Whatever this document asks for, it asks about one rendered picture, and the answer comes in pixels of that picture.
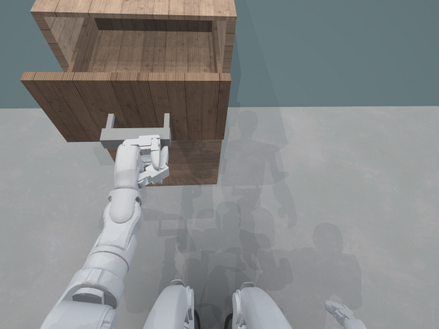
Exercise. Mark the handle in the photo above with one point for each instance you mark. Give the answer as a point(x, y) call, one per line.
point(113, 137)

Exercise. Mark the robot left forearm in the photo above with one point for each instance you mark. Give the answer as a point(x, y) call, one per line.
point(100, 281)

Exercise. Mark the left robot shin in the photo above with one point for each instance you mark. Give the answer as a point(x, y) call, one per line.
point(180, 282)

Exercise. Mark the left robot hand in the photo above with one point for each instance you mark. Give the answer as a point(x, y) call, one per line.
point(129, 162)

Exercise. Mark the right robot thigh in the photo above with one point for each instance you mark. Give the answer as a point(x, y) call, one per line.
point(255, 309)

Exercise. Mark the cabinet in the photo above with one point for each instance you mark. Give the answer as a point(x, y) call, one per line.
point(194, 162)

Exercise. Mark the left robot upper arm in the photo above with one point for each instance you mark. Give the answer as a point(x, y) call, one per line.
point(82, 315)

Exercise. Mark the drawer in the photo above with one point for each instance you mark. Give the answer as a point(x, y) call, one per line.
point(138, 70)

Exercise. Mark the right robot hand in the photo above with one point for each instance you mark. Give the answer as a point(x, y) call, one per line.
point(343, 315)

